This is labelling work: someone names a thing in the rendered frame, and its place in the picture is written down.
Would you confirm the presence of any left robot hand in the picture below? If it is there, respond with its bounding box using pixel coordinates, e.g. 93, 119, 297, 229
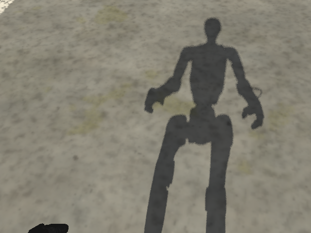
28, 223, 69, 233

